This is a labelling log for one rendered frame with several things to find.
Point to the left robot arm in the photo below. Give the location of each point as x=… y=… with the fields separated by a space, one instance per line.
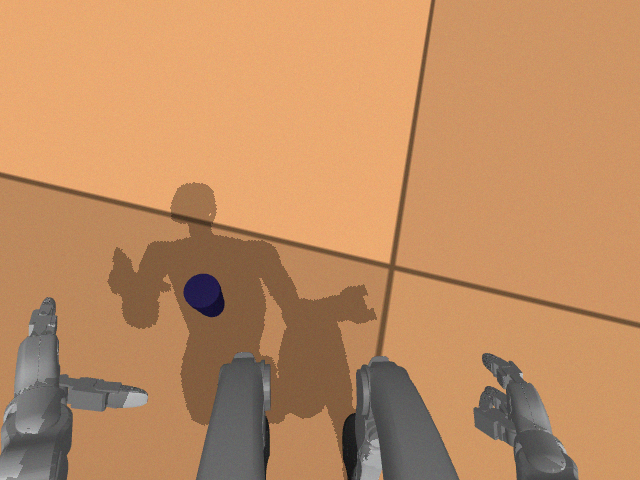
x=36 y=436

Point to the right robot arm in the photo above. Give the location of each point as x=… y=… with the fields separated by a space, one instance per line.
x=539 y=455

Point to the right robot foot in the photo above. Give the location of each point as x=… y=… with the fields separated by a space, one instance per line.
x=349 y=446

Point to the left robot hand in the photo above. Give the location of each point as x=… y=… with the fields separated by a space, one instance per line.
x=38 y=366

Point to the cup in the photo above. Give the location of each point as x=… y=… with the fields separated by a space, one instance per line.
x=203 y=293

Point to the right robot hand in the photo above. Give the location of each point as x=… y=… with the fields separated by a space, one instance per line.
x=520 y=409

